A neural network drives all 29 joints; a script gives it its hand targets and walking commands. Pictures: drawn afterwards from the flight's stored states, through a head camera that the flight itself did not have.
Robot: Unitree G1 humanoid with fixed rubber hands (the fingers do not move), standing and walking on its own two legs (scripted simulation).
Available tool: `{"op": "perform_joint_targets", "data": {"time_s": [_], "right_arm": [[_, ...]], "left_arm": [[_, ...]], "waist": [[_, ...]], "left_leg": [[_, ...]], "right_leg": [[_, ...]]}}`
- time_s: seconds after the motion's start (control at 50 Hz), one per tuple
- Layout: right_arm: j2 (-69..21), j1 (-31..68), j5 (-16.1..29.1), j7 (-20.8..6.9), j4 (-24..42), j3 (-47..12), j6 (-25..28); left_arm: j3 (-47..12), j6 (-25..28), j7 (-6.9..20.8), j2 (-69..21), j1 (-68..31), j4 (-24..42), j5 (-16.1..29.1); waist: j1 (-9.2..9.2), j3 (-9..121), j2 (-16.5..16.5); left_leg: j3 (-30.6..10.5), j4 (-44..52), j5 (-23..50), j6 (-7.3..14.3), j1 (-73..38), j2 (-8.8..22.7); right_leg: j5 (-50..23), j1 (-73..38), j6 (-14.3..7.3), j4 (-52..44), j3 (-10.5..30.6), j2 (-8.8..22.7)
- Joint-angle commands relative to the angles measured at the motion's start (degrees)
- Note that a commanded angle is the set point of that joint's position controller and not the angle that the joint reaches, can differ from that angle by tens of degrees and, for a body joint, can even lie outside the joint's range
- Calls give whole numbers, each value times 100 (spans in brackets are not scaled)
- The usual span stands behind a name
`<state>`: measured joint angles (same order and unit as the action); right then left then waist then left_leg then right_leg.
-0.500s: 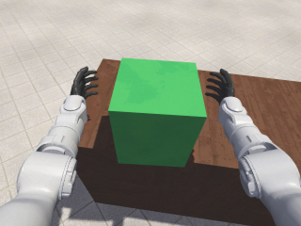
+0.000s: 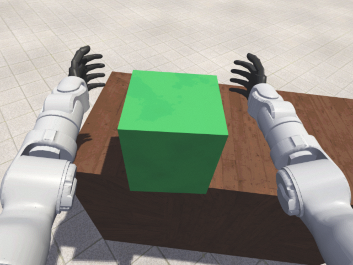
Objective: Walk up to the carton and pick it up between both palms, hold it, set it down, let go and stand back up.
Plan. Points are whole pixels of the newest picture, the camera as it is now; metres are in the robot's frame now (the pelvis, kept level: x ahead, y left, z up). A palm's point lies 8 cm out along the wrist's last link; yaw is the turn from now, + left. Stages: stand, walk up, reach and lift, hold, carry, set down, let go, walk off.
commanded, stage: set down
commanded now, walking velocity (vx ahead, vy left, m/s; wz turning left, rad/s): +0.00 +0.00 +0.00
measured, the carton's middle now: (171, 135) +0.43 +0.00 +0.05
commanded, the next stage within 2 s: none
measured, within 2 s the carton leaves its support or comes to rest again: neither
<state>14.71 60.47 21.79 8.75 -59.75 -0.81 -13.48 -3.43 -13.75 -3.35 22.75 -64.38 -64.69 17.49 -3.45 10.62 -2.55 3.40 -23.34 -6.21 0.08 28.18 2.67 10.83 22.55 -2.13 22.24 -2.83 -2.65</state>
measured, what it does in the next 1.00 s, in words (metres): stands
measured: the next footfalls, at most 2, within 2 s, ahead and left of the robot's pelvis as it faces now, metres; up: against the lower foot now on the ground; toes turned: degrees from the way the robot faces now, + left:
none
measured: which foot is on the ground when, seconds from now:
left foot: down 0.00-1.00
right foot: down 0.00-1.00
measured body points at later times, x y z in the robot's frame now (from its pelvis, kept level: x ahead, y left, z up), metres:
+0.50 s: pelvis +0.00 +0.00 +0.01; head +0.00 +0.02 +0.46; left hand +0.43 +0.22 +0.16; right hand +0.41 -0.19 +0.16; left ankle +0.05 +0.12 -0.74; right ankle -0.01 -0.09 -0.74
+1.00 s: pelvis +0.01 +0.00 +0.01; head +0.00 +0.03 +0.46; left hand +0.36 +0.23 +0.10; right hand +0.35 -0.18 +0.11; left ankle +0.05 +0.12 -0.74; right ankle -0.01 -0.09 -0.74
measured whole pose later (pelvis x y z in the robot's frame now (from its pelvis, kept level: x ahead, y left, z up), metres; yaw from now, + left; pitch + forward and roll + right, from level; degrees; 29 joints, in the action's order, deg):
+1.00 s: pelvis +0.01 +0.00 +0.01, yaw +0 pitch -1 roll +0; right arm 9.2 18.4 16.3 9.7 -18.7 1.0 -13.1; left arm 5.6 -22.5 0.1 16.2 -19.6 -14.8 10.0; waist -0.3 0.6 -3.0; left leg 4.0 -20.0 -7.1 0.2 11.9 1.7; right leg 11.7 6.5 -1.8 19.1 -2.1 -1.9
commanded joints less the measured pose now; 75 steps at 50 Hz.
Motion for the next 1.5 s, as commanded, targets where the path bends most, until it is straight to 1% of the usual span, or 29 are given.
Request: {"op": "perform_joint_targets", "data": {"time_s": [0.0, 0.08, 0.18, 0.24, 0.28, 0.36, 0.48, 0.58, 0.64, 0.68, 0.72, 0.76, 0.78, 0.84, 0.88, 0.92, 0.98, 1.0, 1.02, 1.04, 1.08, 1.1, 1.16, 1.22, 1.28, 1.34, 1.36, 1.4, 1.48], "right_arm": [[1192, 2636, 164, 57, 979, 121, -18], [1270, 2380, 257, 141, 1198, 105, -136], [1233, 1977, 367, 32, 1246, 15, -308], [1133, 1762, 260, -27, 1755, -12, -288], [1031, 1379, 161, -40, 2047, 62, -188], [868, 817, 204, -6, 2787, -30, -37], [624, 359, -63, 99, 3660, 234, 40], [524, -252, -323, 106, 4255, 432, 50], [328, -654, -450, 139, 3964, 380, -65], [234, -577, -467, 140, 4077, 386, -81], [163, -1289, -381, 146, 4197, 298, -38], [206, -1434, -528, 191, 4119, 414, -8], [231, -1352, -489, 190, 4374, 451, 52], [152, -1889, -566, 151, 4608, 467, 179], [136, -2063, -626, 119, 5016, 461, 280], [276, -2365, -590, 68, 5260, 476, 348], [180, -2914, -563, 71, 5652, 371, 367], [128, -2865, -576, 57, 5706, 358, 346], [38, -3577, -530, 28, 5685, 224, 358], [153, -3660, -535, 21, 5765, 281, 408], [92, -4104, -540, 11, 6023, 313, 496], [7, -4390, -577, 14, 6224, 263, 523], [18, -4735, -658, -35, 6647, 279, 660], [9, -4855, -871, -97, 7190, 452, 745], [-199, -5066, -893, -171, 7018, 393, 673], [-233, -5612, -893, -208, 6912, 335, 775], [-289, -5837, -895, -224, 6828, 312, 817], [-322, -6128, -886, -239, 6693, 253, 914], [-339, -6593, -1085, -211, 6671, 200, 1220]], "left_arm": [[319, -361, 75, 776, -2630, 1623, -262], [536, -753, 223, 723, -2228, 2106, -488], [687, -1042, 269, 752, -1709, 2325, -616], [636, -961, 301, 677, -1406, 2482, -477], [734, -888, 334, 596, -985, 2680, -561], [1036, -768, 371, 653, -422, 3527, -676], [1205, -761, 336, 756, -99, 4431, -699], [1093, -784, 265, 565, 456, 5019, -617], [1042, -893, 296, 345, 745, 4742, -643], [1079, -885, 290, 371, 843, 4532, -582], [1095, -878, 351, 203, 1569, 4907, -695], [1148, -826, 383, 241, 1565, 4943, -790], [1242, -791, 396, 349, 1565, 5133, -791], [1099, -697, 425, 155, 2028, 5492, -765], [1131, -586, 370, 139, 2216, 5817, -767], [1001, -579, 324, 3, 2550, 6306, -724], [1173, -619, 379, 41, 3123, 6511, -737], [1179, -620, 408, 99, 3001, 6479, -682], [1169, -609, 417, -18, 3706, 6482, -730], [1136, -564, 432, -141, 3861, 6751, -740], [1182, -476, 472, -90, 4288, 6989, -756], [1129, -419, 506, -154, 4592, 6955, -676], [1058, -140, 481, -97, 4974, 7267, -632], [891, 164, 447, 32, 4962, 7332, -390], [816, 465, 394, 76, 5021, 7088, -280], [812, 713, 378, 30, 5573, 6948, -323], [634, 802, 394, -44, 5764, 6908, -260], [688, 966, 438, -109, 6141, 6778, -343], [676, 1295, 575, 0, 6612, 6748, -372]], "waist": [[-22, 2916, 840], [-56, 2558, 871], [73, 1699, 654], [89, 1619, 370], [29, 1764, 432], [168, 2134, 334], [204, 1658, 434], [212, 1693, 713], [173, 1109, 482], [266, 925, 197], [250, 996, 272], [200, 916, 361], [255, 887, 395], [166, 853, 520], [307, 999, 540], [224, 1022, 660], [322, 826, 583], [313, 728, 373], [370, 494, 357], [308, 649, 560], [356, 553, 548], [328, 443, 333], [479, 175, 518], [499, 161, 277], [579, 3, 307], [696, 39, 503], [595, 11, 475], [572, -136, 546], [554, -171, 346]], "left_leg": [[-258, -387, 1900, -200, -3516, -164], [-238, -313, 2195, -255, -3626, -209], [-213, -31, 1553, -166, -3525, -172], [-215, 110, 1053, -49, -3340, -179], [-212, 113, 1194, -65, -3511, -190], [-154, -18, 1920, -56, -3654, -242], [-54, 151, 948, 50, -3294, -264], [-49, 150, 928, -3, -3494, -250], [-112, 233, 477, 34, -3184, -235], [-84, 288, 197, 130, -2989, -230], [-91, 298, 446, 122, -3256, -251], [-98, 288, 550, 54, -3222, -268], [-92, 325, 452, 38, -3204, -248], [-119, 275, 699, -23, -3367, -248], [-102, 243, 842, -44, -3443, -241], [-159, 197, 1283, -180, -3678, -199], [-76, 171, 1202, -114, -3624, -251], [-142, 221, 1030, -65, -3469, -240], [-170, 291, 1081, -94, -3592, -237], [-176, 241, 1393, -138, -3704, -221], [-174, 228, 1659, -196, -3805, -215], [-206, 222, 1482, -176, -3778, -219], [-174, 317, 1468, -184, -3552, -206], [-211, 366, 971, -180, -3347, -206], [-211, 444, 448, -85, -3146, -163], [-250, 415, 569, -105, -3161, -127], [-293, 384, 789, -117, -3251, -132], [-296, 333, 854, -167, -3274, -160], [-327, 323, 1140, -97, -3340, -186]], "right_leg": [[-2256, -398, 328, -293, 45, 15], [-2660, -835, 395, -342, 46, -29], [-1643, -784, 397, -557, 6, -83], [-1233, -763, 414, -625, 30, -63], [-1329, -911, 384, -639, 29, -51], [-2302, -1426, 458, -463, 95, -64], [-1239, -1121, 465, -538, 114, 24], [-923, -945, 379, -578, 120, 37], [-459, -802, 342, -608, 137, 65], [-193, -721, 372, -671, 166, 99], [-583, -1125, 364, -681, 252, 75], [-625, -1100, 360, -651, 185, 80], [-480, -1127, 361, -672, 193, 81], [-554, -1072, 302, -680, 166, 64], [-508, -1072, 280, -641, 170, 33], [-733, -1002, 233, -633, 116, -29], [-819, -1002, 305, -662, 197, 63], [-762, -984, 316, -674, 239, 90], [-821, -1039, 291, -704, 252, 72], [-1049, -1088, 291, -666, 225, 68], [-1156, -1063, 280, -741, 246, 73], [-1034, -1093, 267, -798, 266, 80], [-890, -1032, 209, -796, 269, 94], [-445, -772, 199, -860, 359, 164], [-25, -687, 152, -874, 469, 268], [1, -756, 107, -878, 504, 270], [-147, -738, 80, -916, 536, 261], [-163, -708, 72, -942, 535, 298], [-531, -888, 100, -967, 549, 313]]}}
